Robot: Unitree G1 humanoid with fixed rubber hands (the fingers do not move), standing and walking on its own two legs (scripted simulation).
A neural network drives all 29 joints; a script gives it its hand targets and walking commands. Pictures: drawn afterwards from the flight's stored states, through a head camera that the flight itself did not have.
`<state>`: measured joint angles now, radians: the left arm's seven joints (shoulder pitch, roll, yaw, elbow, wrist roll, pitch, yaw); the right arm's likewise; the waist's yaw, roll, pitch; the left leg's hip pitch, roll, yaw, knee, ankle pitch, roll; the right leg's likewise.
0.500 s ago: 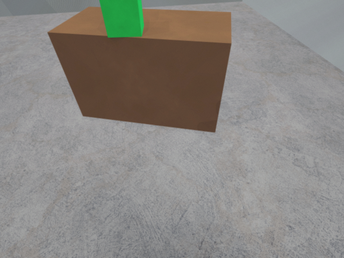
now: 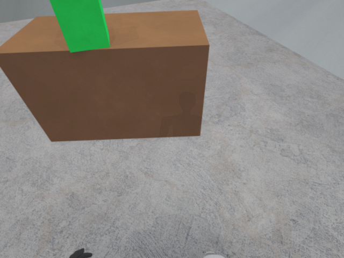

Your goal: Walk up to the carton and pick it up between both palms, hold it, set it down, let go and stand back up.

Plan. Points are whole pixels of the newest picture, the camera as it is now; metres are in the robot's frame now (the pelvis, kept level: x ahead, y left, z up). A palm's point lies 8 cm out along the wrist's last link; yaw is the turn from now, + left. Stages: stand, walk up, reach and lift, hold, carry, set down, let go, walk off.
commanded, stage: walk up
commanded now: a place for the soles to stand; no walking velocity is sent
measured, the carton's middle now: (83, 18) +1.27 +0.41 +0.09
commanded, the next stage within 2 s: none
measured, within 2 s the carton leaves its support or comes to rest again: neither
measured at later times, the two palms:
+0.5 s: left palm (20, 254) +0.22 +0.39 -0.12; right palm (223, 188) +0.35 -0.15 -0.10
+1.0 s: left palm (40, 148) +0.54 +0.45 -0.08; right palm (193, 184) +0.39 -0.07 -0.14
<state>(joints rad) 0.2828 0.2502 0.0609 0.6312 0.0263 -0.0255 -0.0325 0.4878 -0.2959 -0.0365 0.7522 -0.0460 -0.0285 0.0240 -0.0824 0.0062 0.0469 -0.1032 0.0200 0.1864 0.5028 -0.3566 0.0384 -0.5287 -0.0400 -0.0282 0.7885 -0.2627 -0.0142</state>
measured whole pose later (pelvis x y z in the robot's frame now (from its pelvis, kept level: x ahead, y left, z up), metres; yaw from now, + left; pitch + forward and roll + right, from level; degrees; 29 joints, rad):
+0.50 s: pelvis +0.22 +0.11 -0.01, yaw +0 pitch -2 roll -2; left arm 0.46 0.30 0.06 0.73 0.06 -0.06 0.02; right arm 0.28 -0.30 -0.06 0.61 -0.05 -0.01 0.10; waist 0.06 0.03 0.05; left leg -0.47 0.13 0.04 0.66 -0.20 0.01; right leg -0.12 -0.13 -0.04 0.58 -0.43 0.00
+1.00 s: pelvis +0.41 +0.19 -0.01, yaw -2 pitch -4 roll +0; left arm 0.30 0.23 0.04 0.59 0.05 -0.05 0.05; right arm 0.47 -0.31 -0.03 0.72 -0.06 0.06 0.05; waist -0.04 0.06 0.08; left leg -0.35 -0.01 0.08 1.13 -0.48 0.00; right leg -0.34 -0.03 -0.08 0.69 -0.29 -0.05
